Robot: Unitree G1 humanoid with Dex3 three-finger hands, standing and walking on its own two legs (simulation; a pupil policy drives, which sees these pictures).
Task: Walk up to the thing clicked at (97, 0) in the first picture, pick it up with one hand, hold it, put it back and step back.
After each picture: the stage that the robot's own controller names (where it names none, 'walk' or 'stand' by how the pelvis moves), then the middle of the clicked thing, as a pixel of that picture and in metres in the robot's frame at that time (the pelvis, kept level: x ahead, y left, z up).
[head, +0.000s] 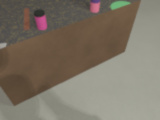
stand; out of the picture +1.14 -0.09 -0.02
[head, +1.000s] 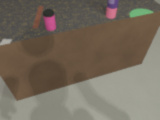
rise first; out of the picture +1.03 -0.16 +0.00
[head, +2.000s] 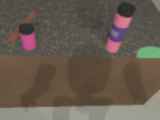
rise first; (118, 30) +0.66 -0.15 +0.01
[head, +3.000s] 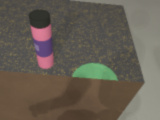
walk; (43, 42) +0.52 +0.17 +0.05
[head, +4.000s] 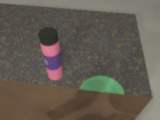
stand; (52, 56) +0.50 +0.15 +0.00
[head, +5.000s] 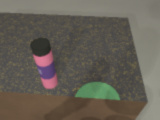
stand; (45, 65) +0.47 +0.17 -0.02
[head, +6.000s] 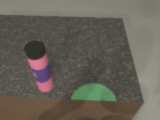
stand; (40, 69) +0.45 +0.18 -0.02
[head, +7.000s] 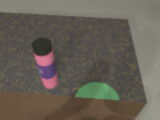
stand; (46, 65) +0.47 +0.17 -0.02
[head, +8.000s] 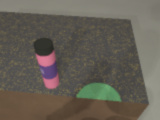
stand; (48, 65) +0.47 +0.16 -0.02
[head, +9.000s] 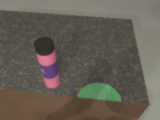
rise first; (48, 65) +0.47 +0.16 -0.02
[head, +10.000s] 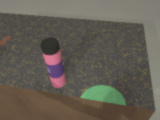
rise first; (54, 65) +0.48 +0.17 -0.02
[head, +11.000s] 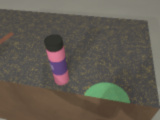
go down; (58, 62) +0.49 +0.15 -0.01
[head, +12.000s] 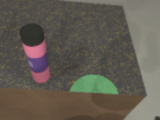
go down; (37, 57) +0.46 +0.15 +0.02
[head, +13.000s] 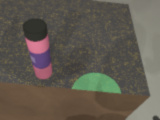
close in; (40, 53) +0.47 +0.15 +0.03
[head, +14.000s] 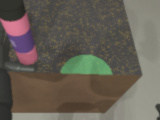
close; (20, 35) +0.49 +0.17 +0.07
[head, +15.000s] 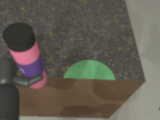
lift; (29, 61) +0.40 +0.15 +0.06
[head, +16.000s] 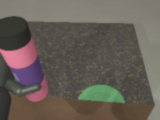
lift; (26, 66) +0.30 +0.16 +0.21
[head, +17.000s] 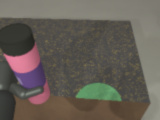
hold; (29, 70) +0.31 +0.15 +0.18
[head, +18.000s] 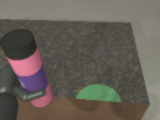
hold; (31, 74) +0.31 +0.15 +0.16
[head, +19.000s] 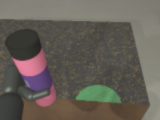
crouch; (36, 74) +0.31 +0.14 +0.16
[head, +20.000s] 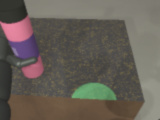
crouch; (23, 43) +0.40 +0.17 +0.19
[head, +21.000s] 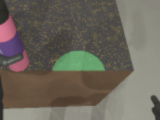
lower; (7, 41) +0.47 +0.18 +0.05
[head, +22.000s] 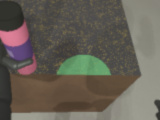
lower; (18, 44) +0.45 +0.16 +0.07
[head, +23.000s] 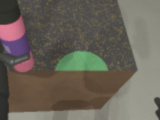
lower; (15, 40) +0.47 +0.16 +0.07
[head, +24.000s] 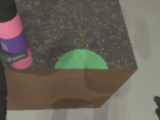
lower; (12, 38) +0.47 +0.16 +0.08
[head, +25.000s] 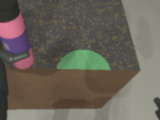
rest; (14, 37) +0.47 +0.16 +0.08
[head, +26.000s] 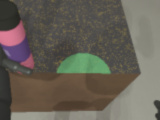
withdraw; (15, 44) +0.45 +0.16 +0.07
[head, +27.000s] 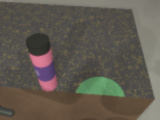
sink last; (44, 66) +0.43 +0.15 +0.03
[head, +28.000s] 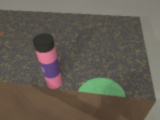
stand; (49, 64) +0.46 +0.17 +0.03
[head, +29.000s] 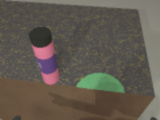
stand; (46, 59) +0.46 +0.16 +0.04
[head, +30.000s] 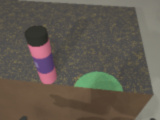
stand; (43, 58) +0.45 +0.17 +0.04
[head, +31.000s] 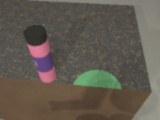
stand; (42, 57) +0.46 +0.17 +0.04
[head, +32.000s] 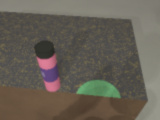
stand; (49, 68) +0.46 +0.16 -0.02
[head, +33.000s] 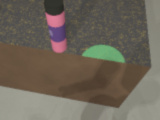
walk; (57, 28) +0.59 +0.12 +0.00
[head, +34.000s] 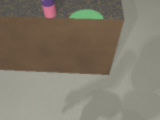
walk; out of the picture +0.86 +0.21 +0.01
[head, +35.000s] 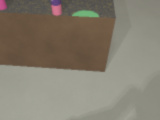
stand; out of the picture +1.09 +0.21 +0.00
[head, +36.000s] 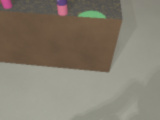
stand; out of the picture +1.07 +0.17 -0.02
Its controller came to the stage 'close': yes
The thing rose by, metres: 0.21
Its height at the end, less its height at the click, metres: +0.00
